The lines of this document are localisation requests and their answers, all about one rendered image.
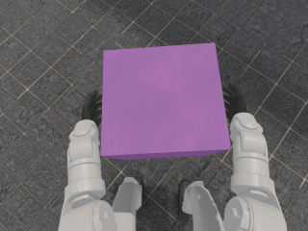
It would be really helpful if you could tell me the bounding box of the left robot upper arm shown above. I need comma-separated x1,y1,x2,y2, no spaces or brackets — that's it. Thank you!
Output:
59,199,118,231

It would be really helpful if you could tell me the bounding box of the robot right hand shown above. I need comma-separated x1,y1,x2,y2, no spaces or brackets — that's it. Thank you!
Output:
221,82,247,123

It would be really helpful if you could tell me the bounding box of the robot left hand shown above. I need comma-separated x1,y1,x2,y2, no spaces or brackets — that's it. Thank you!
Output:
81,90,103,128

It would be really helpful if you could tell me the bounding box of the right robot upper arm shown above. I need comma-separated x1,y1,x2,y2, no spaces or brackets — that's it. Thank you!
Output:
222,195,287,231

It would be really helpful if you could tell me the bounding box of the carton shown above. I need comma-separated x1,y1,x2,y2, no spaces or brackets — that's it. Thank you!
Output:
100,42,231,160

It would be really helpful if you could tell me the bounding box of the robot left forearm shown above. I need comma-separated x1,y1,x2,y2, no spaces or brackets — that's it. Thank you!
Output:
58,119,106,231

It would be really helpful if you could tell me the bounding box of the robot right forearm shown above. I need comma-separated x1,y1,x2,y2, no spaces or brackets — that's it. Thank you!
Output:
230,112,288,231

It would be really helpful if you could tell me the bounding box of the left robot shin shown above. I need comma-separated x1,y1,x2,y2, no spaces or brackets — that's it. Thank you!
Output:
119,177,140,210

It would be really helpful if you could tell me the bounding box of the right robot thigh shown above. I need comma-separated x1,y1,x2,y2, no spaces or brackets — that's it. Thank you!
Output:
185,186,225,231

